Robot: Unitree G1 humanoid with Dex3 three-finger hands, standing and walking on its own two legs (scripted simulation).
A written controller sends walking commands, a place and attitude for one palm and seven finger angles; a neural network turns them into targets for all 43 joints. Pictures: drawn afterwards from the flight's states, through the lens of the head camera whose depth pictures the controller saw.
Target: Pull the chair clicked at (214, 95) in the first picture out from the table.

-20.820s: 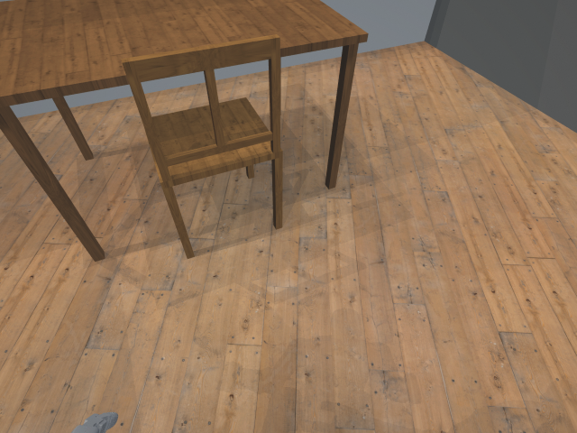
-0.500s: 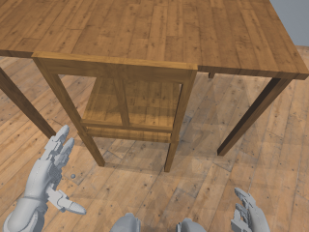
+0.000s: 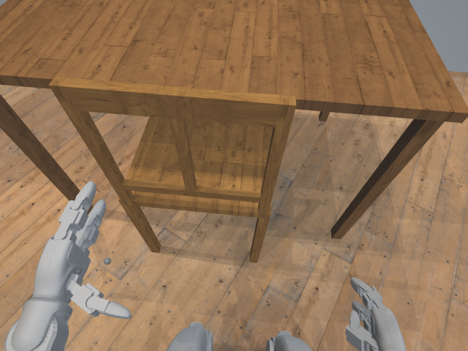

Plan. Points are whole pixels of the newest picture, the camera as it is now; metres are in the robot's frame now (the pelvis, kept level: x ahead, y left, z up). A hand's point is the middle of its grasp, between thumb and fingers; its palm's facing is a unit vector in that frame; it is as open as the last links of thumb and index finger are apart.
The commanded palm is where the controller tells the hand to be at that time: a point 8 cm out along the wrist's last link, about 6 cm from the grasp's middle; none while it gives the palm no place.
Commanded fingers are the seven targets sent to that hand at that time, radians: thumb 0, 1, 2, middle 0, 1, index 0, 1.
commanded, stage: aim the fingers beside a spindle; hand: left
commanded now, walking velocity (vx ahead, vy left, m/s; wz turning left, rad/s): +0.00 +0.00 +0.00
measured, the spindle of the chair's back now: (185, 157) +0.51 +0.14 -0.04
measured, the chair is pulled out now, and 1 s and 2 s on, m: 0.00 0.00 0.00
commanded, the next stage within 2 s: none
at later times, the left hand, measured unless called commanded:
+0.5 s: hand (142, 243) +0.28 +0.17 +0.02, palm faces -0.08 -1.00 -0.03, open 16.9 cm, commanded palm +0.27 +0.22 +0.02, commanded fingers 0.00 -0.50 0.30 -0.06 -0.08 -0.06 -0.08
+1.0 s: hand (167, 224) +0.33 +0.14 +0.00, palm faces -0.09 -1.00 -0.02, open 16.9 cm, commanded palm +0.31 +0.20 +0.00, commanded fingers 0.00 -0.50 0.30 -0.06 -0.08 -0.06 -0.08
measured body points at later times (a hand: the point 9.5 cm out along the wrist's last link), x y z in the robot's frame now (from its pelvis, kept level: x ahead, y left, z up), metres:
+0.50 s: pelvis +0.00 +0.00 -0.01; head +0.09 +0.00 +0.43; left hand +0.28 +0.22 +0.02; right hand +0.15 -0.26 -0.10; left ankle +0.02 +0.09 -0.66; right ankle +0.00 -0.10 -0.66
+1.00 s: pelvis -0.01 +0.00 -0.03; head +0.10 +0.00 +0.41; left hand +0.33 +0.19 +0.00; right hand +0.14 -0.26 -0.13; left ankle +0.02 +0.09 -0.66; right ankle +0.00 -0.10 -0.66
